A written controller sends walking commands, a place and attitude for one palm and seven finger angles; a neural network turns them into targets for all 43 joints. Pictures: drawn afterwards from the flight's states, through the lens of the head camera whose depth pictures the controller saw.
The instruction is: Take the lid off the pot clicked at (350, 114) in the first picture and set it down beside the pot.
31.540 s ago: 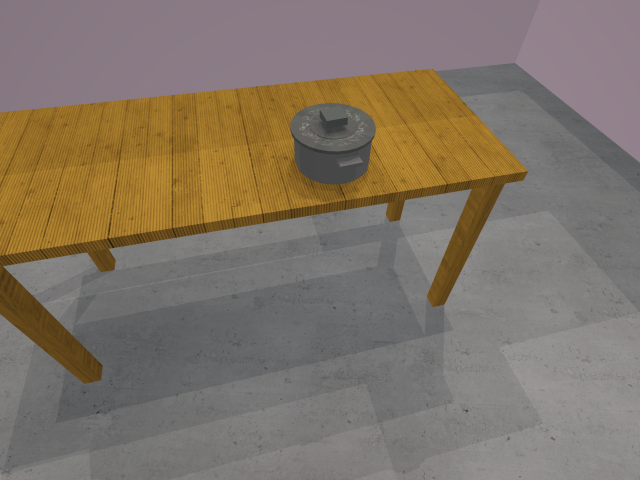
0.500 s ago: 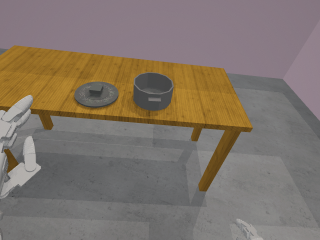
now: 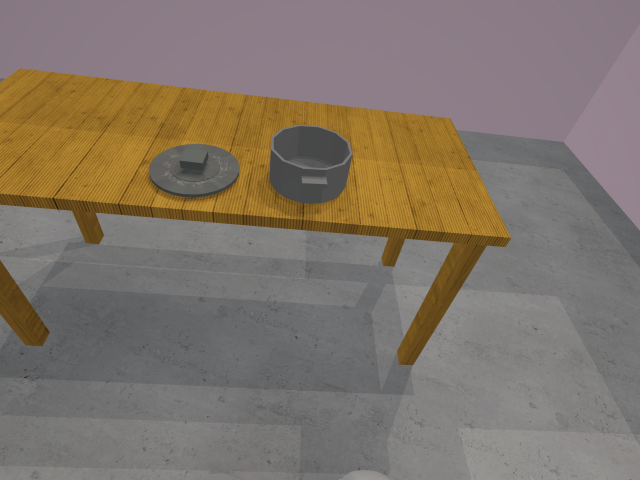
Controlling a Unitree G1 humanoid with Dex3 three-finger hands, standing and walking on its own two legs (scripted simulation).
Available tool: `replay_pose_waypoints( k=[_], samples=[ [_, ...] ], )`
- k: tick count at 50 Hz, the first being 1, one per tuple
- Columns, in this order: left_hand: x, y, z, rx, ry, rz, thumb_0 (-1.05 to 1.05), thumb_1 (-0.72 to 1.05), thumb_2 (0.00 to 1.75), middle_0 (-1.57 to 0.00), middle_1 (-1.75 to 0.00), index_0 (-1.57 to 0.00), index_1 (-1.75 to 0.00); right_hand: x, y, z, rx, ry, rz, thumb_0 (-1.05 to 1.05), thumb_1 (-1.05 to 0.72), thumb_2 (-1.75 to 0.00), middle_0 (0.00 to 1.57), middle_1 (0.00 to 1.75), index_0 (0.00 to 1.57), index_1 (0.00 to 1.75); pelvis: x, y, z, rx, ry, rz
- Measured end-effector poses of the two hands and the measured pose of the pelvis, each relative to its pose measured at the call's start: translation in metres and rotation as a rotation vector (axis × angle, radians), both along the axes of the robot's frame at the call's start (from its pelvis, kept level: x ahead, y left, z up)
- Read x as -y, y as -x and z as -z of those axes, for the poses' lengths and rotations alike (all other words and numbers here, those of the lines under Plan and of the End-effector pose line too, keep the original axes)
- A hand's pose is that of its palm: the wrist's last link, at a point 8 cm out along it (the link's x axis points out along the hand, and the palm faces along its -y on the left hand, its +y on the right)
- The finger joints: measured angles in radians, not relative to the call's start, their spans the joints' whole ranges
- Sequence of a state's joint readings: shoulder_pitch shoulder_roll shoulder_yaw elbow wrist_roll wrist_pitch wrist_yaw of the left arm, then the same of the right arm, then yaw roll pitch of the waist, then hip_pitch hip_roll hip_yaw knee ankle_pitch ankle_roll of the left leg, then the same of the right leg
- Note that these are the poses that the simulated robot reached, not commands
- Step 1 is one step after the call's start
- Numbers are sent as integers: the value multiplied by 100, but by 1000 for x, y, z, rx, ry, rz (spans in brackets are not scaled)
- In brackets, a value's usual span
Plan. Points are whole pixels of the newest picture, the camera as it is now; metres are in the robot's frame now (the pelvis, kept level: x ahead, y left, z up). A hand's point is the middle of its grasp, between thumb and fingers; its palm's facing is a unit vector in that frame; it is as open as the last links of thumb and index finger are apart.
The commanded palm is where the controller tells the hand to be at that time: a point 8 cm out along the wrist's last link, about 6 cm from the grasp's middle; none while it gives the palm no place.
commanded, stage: stop stepping back and stand still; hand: left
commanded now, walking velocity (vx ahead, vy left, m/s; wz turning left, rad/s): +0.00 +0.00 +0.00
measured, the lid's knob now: (194, 159) +0.77 +0.25 -0.04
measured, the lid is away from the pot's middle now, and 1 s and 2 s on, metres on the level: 0.26 0.26 0.26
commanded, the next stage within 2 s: let the arm hang, fingers relaxed in 0.82 s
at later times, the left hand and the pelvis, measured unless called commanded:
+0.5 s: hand out of the picture +0.07 +0.15 -0.13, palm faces -0.01 -0.98 -0.21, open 7.3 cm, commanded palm none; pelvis +0.06 -0.02 +0.04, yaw -1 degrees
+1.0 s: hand out of the picture +0.12 +0.15 -0.13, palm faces -0.01 -0.98 -0.21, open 7.3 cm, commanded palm none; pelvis +0.08 -0.03 +0.04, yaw -1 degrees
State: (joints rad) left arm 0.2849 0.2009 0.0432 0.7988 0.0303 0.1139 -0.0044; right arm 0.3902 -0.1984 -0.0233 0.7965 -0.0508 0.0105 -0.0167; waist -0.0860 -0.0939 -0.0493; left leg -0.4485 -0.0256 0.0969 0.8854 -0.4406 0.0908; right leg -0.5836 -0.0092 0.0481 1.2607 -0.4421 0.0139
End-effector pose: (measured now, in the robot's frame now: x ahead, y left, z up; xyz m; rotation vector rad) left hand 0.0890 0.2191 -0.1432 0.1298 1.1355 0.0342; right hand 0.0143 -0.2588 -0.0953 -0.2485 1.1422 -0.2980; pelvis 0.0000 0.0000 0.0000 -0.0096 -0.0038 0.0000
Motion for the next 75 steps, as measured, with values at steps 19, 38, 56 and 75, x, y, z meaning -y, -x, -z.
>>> replay_pose_waypoints(
  k=[19,38,56,75],
  samples=[
    [7,63,-38,-327,-86,-69,1,92,90,-20,-30,-20,-29,-38,3,6,-265,-212,84,1,-91,-90,20,30,20,30,15,-46,-39,-21,-7,23],
    [22,-28,-43,-143,-98,-58,1,92,90,-20,-30,-20,-29,-5,-61,8,-181,-175,52,1,-92,-90,20,30,19,30,29,-69,-40,3,-12,21],
    [23,-21,-39,-206,-91,-68,1,91,90,-20,-30,-20,-29,-7,-57,7,-236,-175,68,1,-91,-90,20,30,20,30,31,-80,-41,-2,-7,24],
    [18,-17,-38,-219,-86,-68,1,92,90,-20,-30,-20,-29,-17,-50,6,-243,-180,82,1,-91,-90,20,30,20,30,25,-80,-42,3,-8,30]
  ],
)
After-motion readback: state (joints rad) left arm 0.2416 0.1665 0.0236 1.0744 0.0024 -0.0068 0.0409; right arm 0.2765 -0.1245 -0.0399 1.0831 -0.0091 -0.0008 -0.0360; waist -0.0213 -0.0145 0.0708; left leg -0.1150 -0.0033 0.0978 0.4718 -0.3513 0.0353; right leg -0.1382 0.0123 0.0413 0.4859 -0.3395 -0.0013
